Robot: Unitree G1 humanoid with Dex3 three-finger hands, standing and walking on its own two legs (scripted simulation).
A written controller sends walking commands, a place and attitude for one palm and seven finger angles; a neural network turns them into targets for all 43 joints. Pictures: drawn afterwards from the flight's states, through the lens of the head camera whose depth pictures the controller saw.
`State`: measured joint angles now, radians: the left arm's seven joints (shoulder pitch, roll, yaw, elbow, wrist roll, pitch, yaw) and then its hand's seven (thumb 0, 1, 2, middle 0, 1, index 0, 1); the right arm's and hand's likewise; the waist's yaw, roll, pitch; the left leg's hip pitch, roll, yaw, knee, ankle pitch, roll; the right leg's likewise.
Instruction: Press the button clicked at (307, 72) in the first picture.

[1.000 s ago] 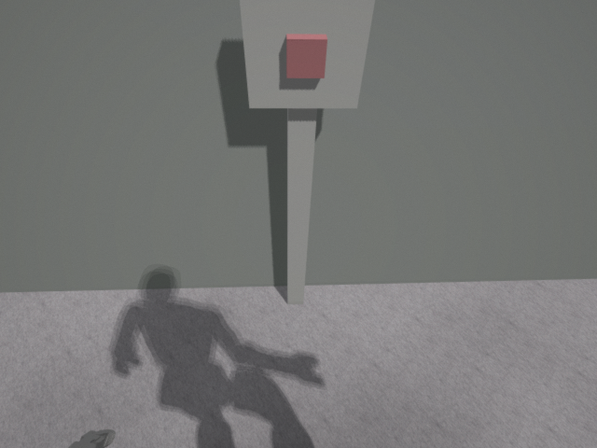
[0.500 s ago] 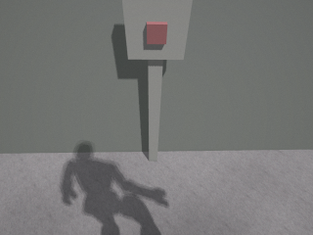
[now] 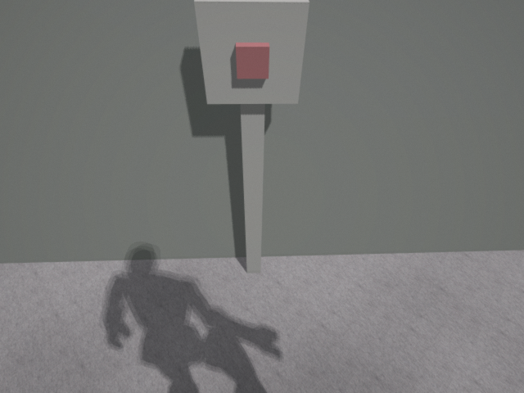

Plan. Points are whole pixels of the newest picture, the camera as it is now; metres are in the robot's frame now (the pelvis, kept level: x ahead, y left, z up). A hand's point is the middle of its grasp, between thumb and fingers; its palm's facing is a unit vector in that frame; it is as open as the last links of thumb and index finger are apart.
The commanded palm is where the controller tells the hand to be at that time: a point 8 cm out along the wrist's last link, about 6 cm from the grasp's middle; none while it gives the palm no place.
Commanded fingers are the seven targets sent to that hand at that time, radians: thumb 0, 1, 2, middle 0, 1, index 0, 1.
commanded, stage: look at it before walking up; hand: left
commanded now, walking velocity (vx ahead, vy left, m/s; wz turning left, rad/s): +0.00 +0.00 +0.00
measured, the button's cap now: (252, 60) +0.69 +0.06 +0.18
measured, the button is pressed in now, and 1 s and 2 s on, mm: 0 0 0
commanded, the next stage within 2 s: take the last steps up to it in 0.44 s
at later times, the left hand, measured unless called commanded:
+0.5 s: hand out of the picture +0.06 +0.23 -0.16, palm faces -0.02 -0.95 -0.31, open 7.4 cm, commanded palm none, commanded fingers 0.00 0.90 0.90 -0.20 -0.30 -0.20 -0.30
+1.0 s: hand out of the picture +0.02 +0.13 -0.18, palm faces +0.07 -0.98 -0.19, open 7.4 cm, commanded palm none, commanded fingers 0.00 0.90 0.90 -0.20 -0.30 -0.20 -0.30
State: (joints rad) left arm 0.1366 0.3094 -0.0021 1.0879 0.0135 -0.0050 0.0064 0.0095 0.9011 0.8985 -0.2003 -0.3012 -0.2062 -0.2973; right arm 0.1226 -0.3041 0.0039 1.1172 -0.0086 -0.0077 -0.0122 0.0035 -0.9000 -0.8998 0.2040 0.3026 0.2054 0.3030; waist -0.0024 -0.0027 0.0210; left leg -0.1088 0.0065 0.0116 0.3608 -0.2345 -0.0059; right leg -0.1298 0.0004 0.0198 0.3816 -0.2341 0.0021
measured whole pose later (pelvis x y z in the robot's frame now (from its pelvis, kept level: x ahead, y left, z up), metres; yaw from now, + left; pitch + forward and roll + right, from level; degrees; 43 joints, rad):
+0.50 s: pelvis +0.00 +0.00 +0.00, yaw +0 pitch -1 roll +0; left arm 0.16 0.31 0.00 1.10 0.01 -0.01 0.01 0.01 0.90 0.90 -0.20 -0.30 -0.21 -0.30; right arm 0.14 -0.30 0.00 1.13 -0.01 -0.01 -0.01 0.00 -0.90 -0.90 0.20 0.30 0.21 0.30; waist 0.00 0.00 0.03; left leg -0.11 0.01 0.01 0.35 -0.23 -0.01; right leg -0.13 0.01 0.02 0.37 -0.22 0.00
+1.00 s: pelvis +0.08 -0.04 -0.02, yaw +0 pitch +1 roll +0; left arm 0.42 0.15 0.03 1.11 0.03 -0.06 0.01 0.01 0.90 0.90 -0.20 -0.30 -0.20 -0.30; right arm 0.31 -0.16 -0.04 1.17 -0.02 0.01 -0.02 0.01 -0.90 -0.90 0.20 0.30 0.20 0.30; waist 0.03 0.01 0.02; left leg -0.41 0.07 0.05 1.09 -0.49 0.01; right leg -0.09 0.05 -0.07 0.48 -0.40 -0.07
